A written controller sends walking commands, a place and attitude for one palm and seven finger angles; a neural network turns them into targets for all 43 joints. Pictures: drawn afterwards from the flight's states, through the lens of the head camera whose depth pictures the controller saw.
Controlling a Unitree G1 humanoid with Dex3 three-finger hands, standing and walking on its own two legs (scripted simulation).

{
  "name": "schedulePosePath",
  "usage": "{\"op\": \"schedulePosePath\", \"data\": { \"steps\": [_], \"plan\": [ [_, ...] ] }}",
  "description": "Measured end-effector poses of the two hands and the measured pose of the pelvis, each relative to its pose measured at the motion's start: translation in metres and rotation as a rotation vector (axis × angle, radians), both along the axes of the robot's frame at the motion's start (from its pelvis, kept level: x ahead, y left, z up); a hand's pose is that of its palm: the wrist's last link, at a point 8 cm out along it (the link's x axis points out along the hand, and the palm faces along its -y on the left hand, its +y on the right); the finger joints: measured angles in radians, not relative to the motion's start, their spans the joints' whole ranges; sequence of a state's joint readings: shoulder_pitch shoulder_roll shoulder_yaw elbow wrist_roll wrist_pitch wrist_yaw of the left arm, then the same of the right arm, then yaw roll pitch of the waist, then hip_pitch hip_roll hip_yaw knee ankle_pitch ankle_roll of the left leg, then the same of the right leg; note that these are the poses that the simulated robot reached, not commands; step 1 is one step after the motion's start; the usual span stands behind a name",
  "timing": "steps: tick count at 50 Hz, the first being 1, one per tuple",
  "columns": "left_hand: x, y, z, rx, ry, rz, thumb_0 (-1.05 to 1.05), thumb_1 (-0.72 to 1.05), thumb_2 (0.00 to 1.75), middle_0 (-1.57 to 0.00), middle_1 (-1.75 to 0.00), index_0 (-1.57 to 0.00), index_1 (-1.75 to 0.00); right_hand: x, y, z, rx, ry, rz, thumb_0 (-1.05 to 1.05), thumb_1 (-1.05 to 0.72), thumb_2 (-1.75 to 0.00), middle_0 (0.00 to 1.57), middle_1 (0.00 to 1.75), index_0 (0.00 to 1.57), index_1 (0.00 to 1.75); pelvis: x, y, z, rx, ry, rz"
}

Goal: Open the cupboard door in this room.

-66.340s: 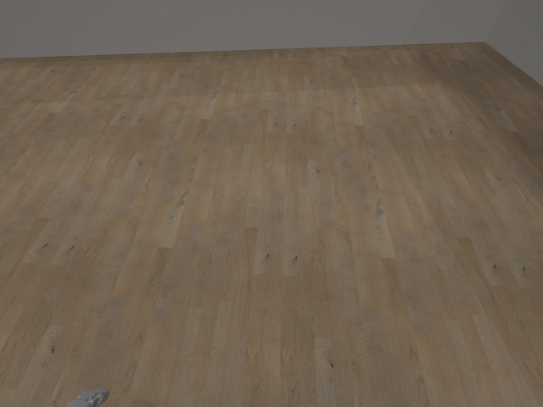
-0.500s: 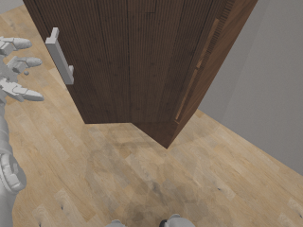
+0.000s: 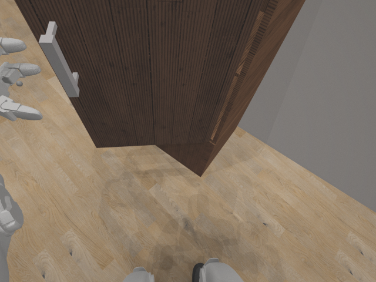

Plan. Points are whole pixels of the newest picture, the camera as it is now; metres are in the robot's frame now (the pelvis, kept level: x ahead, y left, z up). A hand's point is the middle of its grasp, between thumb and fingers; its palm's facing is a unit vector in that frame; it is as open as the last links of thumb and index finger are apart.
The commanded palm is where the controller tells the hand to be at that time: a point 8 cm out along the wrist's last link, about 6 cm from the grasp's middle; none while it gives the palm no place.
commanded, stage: slide the fingers in behind the handle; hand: left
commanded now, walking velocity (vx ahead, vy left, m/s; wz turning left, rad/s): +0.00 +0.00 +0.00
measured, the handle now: (63, 62) +0.53 +0.23 +0.11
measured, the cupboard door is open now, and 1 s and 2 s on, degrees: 42 42 42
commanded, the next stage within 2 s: close the thumb around the handle in 1.38 s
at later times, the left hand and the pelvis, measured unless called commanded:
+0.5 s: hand (43, 81) +0.48 +0.25 +0.11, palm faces +0.02 -1.00 +0.00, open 14.0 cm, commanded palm +0.45 +0.29 +0.11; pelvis +0.01 +0.00 +0.00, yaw +0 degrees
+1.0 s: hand (59, 85) +0.46 +0.22 +0.11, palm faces +0.04 -1.00 +0.00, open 14.0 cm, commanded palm +0.44 +0.26 +0.11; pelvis +0.00 -0.01 +0.01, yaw +1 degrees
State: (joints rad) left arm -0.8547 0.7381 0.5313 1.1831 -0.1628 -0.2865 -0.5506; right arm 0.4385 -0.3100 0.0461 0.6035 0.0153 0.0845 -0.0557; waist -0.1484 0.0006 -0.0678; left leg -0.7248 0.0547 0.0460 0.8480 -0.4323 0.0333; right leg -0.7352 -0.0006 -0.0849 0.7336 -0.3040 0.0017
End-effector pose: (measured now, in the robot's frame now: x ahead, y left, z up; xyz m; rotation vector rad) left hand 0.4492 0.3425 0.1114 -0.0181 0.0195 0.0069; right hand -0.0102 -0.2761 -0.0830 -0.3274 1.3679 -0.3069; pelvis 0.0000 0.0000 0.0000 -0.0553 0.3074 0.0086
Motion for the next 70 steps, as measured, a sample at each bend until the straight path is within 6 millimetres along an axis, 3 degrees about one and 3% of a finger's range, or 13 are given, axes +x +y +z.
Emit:
{"op": "schedulePosePath", "data": {
  "steps": [18, 32, 56, 70],
  "plan": [
    [0.010, -0.024, -0.003, 0.014, 0.009, 0.018, -0.02, -0.50, 0.30, -0.30, -1.20, -0.29, -1.20, 0.034, 0.020, -0.008, 0.065, -0.089, 0.016, 0.01, -0.90, -0.90, 0.21, 0.30, 0.20, 0.30, 0.010, 0.005, 0.002, 0.001, -0.011, -0.006],
    [0.008, -0.054, -0.003, 0.013, 0.002, 0.016, -0.02, -0.50, 0.30, -0.30, -1.20, -0.30, -1.20, 0.049, 0.010, -0.009, 0.069, -0.130, 0.033, 0.01, -0.90, -0.90, 0.21, 0.30, 0.20, 0.30, 0.012, -0.001, 0.004, 0.009, -0.033, 0.001],
    [-0.007, -0.078, 0.003, 0.012, -0.015, 0.026, -0.02, -0.50, 0.30, -0.29, -1.19, -0.29, -1.20, 0.036, -0.003, -0.011, 0.070, -0.152, 0.035, 0.01, -0.90, -0.90, 0.21, 0.30, 0.20, 0.30, -0.002, -0.012, 0.005, 0.024, -0.063, 0.003],
    [-0.003, -0.073, 0.005, 0.024, -0.024, 0.019, -0.02, -0.50, 0.30, -0.30, -1.20, -0.30, -1.20, 0.018, 0.000, -0.012, 0.066, -0.131, 0.016, 0.01, -0.90, -0.90, 0.21, 0.30, 0.20, 0.30, -0.007, -0.010, 0.003, 0.023, -0.052, -0.004]
  ]
}}
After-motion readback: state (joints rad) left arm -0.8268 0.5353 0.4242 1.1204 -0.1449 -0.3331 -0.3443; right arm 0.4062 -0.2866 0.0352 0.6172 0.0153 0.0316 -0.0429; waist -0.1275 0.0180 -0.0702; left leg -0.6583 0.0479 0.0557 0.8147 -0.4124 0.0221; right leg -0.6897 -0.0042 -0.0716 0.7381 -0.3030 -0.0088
